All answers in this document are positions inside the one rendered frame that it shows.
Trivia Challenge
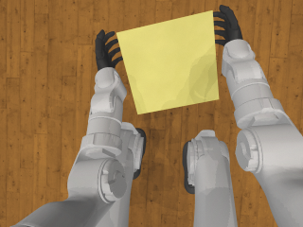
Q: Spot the robot left hand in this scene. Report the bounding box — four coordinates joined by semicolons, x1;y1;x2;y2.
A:
95;29;123;71

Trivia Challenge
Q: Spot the robot left foot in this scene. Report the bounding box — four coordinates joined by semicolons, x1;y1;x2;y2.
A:
133;128;147;180

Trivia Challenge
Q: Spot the robot right hand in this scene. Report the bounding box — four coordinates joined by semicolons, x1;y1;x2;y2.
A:
213;5;243;46

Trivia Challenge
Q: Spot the robot right forearm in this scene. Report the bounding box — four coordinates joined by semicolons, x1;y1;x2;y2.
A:
222;39;303;139

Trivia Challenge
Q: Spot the left robot upper arm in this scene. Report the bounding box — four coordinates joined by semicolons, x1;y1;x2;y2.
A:
10;157;127;227

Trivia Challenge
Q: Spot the left robot thigh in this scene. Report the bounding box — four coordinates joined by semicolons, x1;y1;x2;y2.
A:
96;129;144;227

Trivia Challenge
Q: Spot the robot left forearm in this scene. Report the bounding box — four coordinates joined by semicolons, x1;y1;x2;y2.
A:
67;67;127;188

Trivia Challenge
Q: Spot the carton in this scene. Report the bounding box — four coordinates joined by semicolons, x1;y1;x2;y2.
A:
116;10;219;114

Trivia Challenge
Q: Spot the right robot upper arm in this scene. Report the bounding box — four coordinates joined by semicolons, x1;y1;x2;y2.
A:
235;123;303;227

